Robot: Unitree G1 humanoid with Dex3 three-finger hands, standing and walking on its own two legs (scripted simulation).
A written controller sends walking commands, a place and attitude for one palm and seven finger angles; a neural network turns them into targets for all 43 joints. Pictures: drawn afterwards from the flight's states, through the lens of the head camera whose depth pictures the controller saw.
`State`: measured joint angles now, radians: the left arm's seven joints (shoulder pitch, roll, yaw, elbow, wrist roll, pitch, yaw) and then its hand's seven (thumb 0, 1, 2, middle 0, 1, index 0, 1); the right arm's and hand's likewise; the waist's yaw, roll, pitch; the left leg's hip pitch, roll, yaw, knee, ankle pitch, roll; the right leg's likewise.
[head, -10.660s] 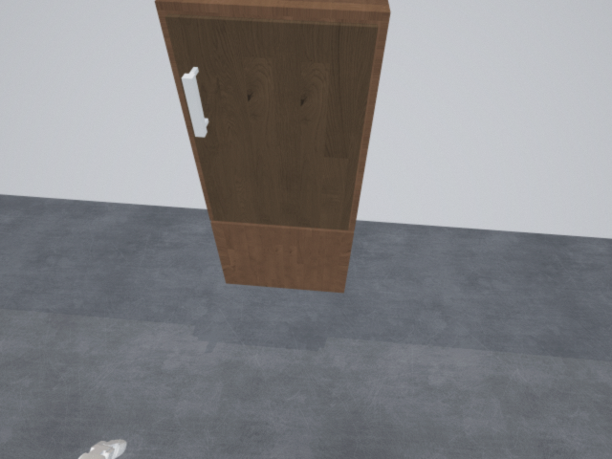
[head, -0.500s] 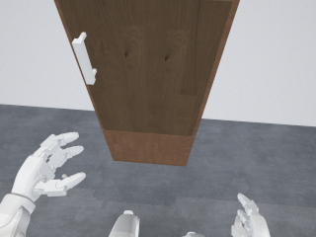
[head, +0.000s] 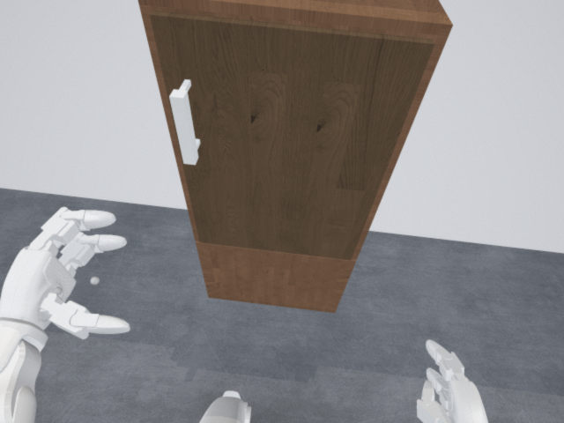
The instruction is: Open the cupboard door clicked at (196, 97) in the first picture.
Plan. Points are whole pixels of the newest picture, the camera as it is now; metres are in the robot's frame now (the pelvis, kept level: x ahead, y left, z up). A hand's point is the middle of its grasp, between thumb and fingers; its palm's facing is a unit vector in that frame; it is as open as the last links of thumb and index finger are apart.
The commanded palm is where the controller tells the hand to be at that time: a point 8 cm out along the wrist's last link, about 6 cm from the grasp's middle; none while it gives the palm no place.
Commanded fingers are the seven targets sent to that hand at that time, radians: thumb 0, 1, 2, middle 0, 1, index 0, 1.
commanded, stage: raise the hand with hooked fingers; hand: left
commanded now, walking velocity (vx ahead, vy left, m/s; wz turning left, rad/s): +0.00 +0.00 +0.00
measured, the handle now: (188, 123) +0.58 +0.22 +0.10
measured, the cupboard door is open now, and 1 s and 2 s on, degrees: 0 0 0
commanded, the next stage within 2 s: move the hooked fingers beside the handle in 0.88 s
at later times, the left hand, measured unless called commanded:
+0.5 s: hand (103, 241) +0.30 +0.25 +0.12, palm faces -0.04 -1.00 -0.02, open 14.0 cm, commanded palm +0.27 +0.30 +0.12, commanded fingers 0.00 -0.50 0.30 -0.30 -1.20 -0.30 -1.20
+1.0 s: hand (112, 237) +0.31 +0.25 +0.11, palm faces -0.03 -1.00 +0.00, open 14.0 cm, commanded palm +0.29 +0.30 +0.12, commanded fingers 0.00 -0.50 0.30 -0.30 -1.20 -0.30 -1.20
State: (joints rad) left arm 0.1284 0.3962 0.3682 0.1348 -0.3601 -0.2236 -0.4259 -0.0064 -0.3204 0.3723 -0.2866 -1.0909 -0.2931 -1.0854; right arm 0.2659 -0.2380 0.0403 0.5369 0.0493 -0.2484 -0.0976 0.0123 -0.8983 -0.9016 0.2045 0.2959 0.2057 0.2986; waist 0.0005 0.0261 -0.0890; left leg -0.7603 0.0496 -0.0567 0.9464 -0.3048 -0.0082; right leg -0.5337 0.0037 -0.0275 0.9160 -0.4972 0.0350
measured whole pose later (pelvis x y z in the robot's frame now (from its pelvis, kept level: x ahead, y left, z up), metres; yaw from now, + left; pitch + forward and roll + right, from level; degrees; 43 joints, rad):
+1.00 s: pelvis +0.02 -0.02 +0.02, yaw -1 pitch +7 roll -2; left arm -0.07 0.43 0.43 0.40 -0.38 -0.17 -0.55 -0.01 -0.50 0.30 -0.30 -1.20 -0.30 -1.20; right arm 0.28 -0.27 0.03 0.56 0.05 -0.18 -0.11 0.01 -0.90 -0.90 0.20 0.30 0.21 0.30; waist 0.01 0.04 -0.08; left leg -0.66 0.06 -0.04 0.84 -0.29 -0.03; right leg -0.46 0.01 -0.01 0.83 -0.48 0.01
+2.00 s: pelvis +0.02 -0.01 -0.01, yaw -2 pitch +15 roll -4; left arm -0.69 0.68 0.54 1.08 -0.22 -0.28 -0.59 -0.02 -0.50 0.30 -0.30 -1.20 -0.30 -1.20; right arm 0.35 -0.29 0.02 0.61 0.04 -0.02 -0.08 0.01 -0.90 -0.90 0.21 0.30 0.21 0.30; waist -0.09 0.01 -0.10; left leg -0.91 0.08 -0.05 0.98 -0.34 -0.02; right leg -0.70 0.04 -0.01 0.95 -0.52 0.02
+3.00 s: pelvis +0.03 +0.00 -0.02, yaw -4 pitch +22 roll -6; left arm -0.98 0.86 0.57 1.22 -0.09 -0.25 -0.56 -0.02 -0.50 0.30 -0.29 -1.20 -0.30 -1.20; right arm 0.39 -0.27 0.06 0.59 0.02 0.08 -0.06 0.00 -0.90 -0.90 0.21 0.30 0.21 0.30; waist -0.17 0.02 -0.09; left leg -1.11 0.10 -0.07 1.08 -0.38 -0.01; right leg -0.86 0.06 -0.02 1.00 -0.53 0.04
